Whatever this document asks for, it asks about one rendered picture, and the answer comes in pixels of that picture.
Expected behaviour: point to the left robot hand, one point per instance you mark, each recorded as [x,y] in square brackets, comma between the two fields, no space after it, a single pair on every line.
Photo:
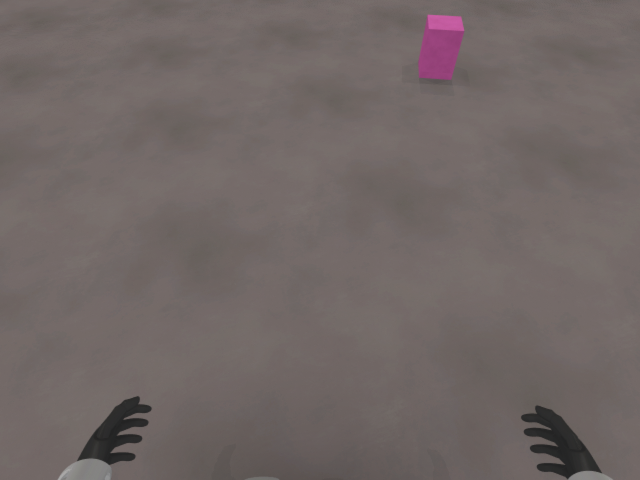
[105,438]

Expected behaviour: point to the right robot hand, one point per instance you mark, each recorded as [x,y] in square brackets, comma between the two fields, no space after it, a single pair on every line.
[571,451]

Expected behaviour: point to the carton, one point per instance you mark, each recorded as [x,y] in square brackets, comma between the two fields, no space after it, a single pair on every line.
[440,46]

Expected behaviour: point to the robot left forearm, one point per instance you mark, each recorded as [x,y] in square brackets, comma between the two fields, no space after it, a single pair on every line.
[87,469]

